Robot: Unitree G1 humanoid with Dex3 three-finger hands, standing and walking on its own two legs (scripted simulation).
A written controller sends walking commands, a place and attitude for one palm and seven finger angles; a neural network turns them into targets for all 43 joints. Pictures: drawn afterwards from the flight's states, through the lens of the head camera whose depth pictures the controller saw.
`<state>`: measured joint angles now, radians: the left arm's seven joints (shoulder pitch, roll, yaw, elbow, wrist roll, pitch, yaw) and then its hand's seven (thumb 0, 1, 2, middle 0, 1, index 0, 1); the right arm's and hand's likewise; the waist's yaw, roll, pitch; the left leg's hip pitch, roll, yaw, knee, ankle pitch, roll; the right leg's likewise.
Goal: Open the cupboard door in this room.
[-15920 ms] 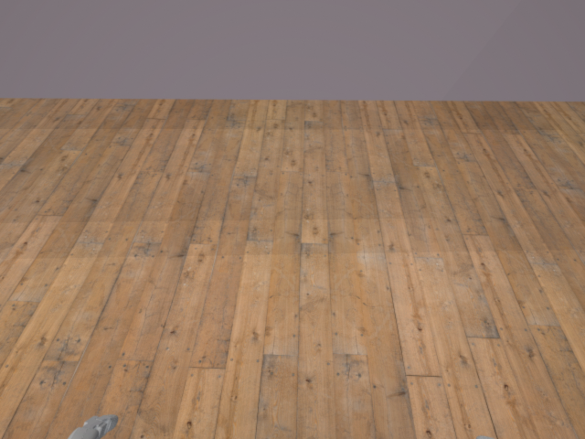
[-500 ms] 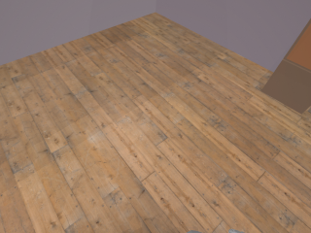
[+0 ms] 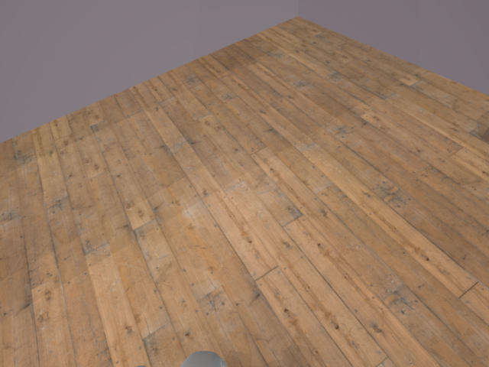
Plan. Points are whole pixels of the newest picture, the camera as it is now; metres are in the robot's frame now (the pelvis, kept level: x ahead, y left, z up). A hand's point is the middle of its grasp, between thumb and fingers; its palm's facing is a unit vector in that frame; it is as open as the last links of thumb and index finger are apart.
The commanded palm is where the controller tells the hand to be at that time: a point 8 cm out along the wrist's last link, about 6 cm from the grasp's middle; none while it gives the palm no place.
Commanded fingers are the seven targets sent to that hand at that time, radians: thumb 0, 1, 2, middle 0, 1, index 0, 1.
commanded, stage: turn or walk to find it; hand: left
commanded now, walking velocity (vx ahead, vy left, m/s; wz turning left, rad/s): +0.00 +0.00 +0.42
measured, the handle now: out of the picture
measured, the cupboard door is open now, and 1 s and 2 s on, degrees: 0 0 0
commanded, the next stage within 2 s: stand and wait in 1.64 s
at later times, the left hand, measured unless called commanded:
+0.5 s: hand out of the picture -0.01 +0.27 -0.17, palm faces +0.25 -0.94 -0.25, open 7.4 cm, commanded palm none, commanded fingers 0.00 0.90 0.90 -0.20 -0.30 -0.20 -0.30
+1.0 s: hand out of the picture -0.02 +0.19 -0.15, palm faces +0.42 -0.87 -0.27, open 7.4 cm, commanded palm none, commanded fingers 0.00 0.90 0.90 -0.20 -0.30 -0.20 -0.30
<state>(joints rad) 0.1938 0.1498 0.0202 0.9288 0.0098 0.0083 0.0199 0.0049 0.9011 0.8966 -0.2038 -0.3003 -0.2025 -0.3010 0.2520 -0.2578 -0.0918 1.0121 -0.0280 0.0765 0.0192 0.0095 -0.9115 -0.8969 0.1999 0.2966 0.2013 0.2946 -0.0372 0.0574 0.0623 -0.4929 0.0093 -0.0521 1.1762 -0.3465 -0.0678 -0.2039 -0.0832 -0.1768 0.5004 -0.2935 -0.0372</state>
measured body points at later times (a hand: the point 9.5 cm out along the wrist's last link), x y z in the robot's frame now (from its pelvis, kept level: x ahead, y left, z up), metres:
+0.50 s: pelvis -0.01 +0.05 +0.00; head +0.02 +0.07 +0.45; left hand -0.02 +0.32 -0.15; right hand +0.14 -0.17 -0.14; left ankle -0.04 +0.15 -0.74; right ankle -0.01 -0.10 -0.66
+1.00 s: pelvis -0.01 -0.01 +0.00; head +0.03 -0.04 +0.45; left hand -0.04 +0.23 -0.13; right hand +0.12 -0.24 -0.17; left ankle -0.12 +0.13 -0.64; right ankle +0.03 -0.09 -0.74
